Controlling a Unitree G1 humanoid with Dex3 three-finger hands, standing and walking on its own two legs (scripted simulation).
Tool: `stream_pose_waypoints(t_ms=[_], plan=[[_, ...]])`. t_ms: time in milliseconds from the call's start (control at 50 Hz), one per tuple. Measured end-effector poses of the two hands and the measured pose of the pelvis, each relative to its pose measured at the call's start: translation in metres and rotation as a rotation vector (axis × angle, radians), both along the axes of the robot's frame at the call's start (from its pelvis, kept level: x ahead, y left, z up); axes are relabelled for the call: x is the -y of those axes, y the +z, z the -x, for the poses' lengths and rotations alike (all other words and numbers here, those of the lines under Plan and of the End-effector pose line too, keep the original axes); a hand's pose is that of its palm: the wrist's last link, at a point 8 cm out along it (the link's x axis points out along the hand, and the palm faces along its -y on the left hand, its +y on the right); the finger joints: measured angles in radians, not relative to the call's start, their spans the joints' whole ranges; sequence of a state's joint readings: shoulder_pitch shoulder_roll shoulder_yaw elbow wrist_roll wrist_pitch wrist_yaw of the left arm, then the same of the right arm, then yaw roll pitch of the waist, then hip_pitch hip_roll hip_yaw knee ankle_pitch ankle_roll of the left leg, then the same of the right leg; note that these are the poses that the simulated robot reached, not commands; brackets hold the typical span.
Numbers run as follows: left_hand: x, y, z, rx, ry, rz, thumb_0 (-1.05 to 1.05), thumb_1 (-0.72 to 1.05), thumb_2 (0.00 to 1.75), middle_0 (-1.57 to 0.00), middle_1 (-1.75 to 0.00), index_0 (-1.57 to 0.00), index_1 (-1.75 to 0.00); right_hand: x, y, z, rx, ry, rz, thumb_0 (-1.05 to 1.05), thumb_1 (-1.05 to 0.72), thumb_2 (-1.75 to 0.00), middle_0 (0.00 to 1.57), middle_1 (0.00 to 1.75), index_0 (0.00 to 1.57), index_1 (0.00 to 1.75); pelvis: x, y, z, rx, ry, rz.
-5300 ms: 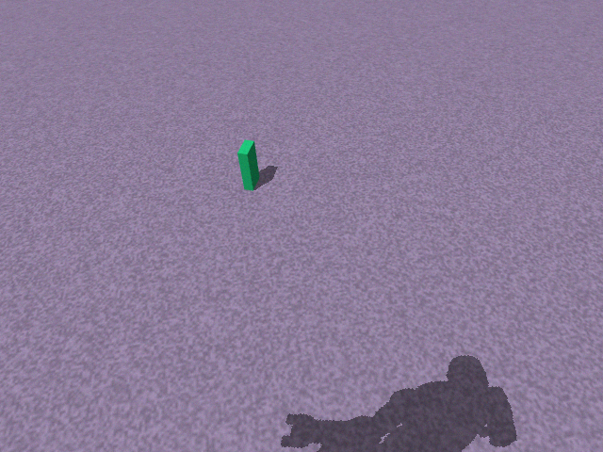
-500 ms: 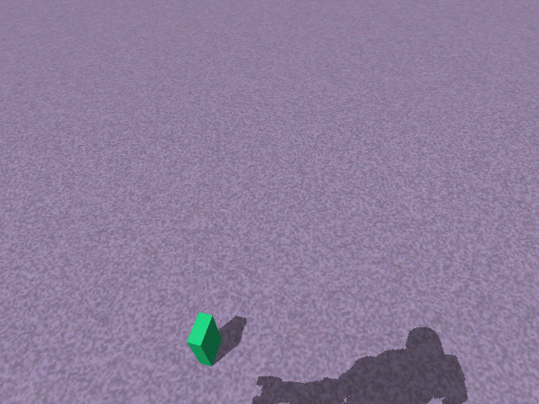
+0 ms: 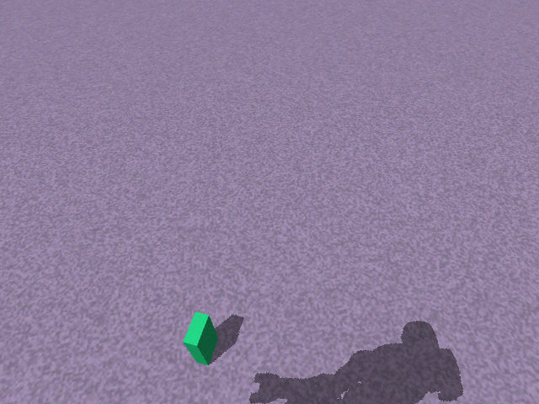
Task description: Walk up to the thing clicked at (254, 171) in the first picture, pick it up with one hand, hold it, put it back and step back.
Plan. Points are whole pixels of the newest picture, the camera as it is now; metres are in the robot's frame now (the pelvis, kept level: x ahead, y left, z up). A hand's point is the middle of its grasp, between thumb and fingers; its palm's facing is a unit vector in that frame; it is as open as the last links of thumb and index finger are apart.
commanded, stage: stand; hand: left
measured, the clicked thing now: (202, 339) +0.43 +0.25 -0.67
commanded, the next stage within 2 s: none
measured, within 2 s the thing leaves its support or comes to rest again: neither
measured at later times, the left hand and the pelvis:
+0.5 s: hand out of the picture +0.08 +0.24 -0.15, palm faces -0.03 -0.94 -0.34, open 7.3 cm; pelvis +0.00 -0.01 +0.00, yaw +0 degrees
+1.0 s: hand out of the picture +0.09 +0.24 -0.15, palm faces -0.03 -0.94 -0.35, open 7.3 cm; pelvis +0.01 -0.01 +0.00, yaw +0 degrees
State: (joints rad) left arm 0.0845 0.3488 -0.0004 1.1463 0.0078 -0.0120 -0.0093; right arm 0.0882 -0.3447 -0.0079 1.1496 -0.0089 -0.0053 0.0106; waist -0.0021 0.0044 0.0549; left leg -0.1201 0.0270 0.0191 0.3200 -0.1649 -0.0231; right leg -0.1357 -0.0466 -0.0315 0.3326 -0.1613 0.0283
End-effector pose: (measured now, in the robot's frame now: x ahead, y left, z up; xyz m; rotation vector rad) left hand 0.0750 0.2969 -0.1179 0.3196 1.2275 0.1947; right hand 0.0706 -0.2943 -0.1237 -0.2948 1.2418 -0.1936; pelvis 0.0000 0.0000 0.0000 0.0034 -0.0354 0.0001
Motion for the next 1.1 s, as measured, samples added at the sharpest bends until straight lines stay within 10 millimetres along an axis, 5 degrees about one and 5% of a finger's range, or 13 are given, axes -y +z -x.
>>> stream_pose_waypoints(t_ms=[280, 1100], plan=[[0.008, 0.0, -0.003, 0.007, -0.002, 0.003, 0.0, 0.91, 0.9, -0.2, -0.3, -0.21, -0.3, 0.009, 0.003, -0.013, 0.021, 0.007, 0.005, 0.0, -0.91, -0.9, 0.2, 0.3, 0.2, 0.3, 0.007, 0.0, -0.004, 0.003, 0.001, 0.003], [0.014, 0.002, -0.008, 0.013, -0.011, -0.004, 0.0, 0.91, 0.9, -0.2, -0.3, -0.21, -0.3, 0.017, 0.001, -0.002, -0.003, 0.002, 0.007, 0.0, -0.91, -0.9, 0.2, 0.3, 0.2, 0.3, 0.015, 0.0, -0.008, 0.004, -0.004, 0.003]])
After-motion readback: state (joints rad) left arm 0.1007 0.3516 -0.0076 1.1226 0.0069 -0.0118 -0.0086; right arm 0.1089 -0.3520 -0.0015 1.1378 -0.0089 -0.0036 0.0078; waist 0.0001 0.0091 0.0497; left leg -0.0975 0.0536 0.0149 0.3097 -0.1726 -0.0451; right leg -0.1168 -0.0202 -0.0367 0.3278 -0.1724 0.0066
